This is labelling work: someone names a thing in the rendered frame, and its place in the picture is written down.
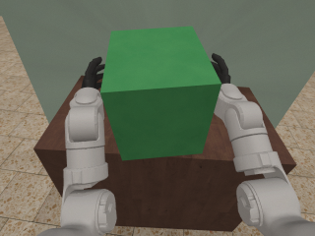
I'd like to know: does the pedestal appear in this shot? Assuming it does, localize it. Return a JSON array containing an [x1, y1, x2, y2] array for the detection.
[[33, 75, 297, 232]]

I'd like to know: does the robot left hand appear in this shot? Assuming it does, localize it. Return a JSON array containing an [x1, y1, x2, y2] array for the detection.
[[81, 57, 105, 89]]

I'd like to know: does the robot right upper arm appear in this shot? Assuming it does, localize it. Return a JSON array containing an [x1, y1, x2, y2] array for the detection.
[[236, 176, 315, 236]]

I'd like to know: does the left robot forearm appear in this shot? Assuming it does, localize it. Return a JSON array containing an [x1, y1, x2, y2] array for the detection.
[[60, 88, 108, 226]]

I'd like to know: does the robot left upper arm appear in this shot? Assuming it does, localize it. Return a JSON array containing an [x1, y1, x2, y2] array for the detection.
[[36, 189, 117, 236]]

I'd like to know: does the robot right hand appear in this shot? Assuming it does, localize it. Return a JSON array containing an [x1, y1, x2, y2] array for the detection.
[[211, 53, 231, 85]]

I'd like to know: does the right robot forearm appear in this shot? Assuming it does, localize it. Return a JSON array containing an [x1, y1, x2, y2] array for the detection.
[[214, 84, 301, 213]]

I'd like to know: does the carton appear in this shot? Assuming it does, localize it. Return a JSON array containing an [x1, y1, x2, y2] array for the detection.
[[100, 26, 221, 161]]

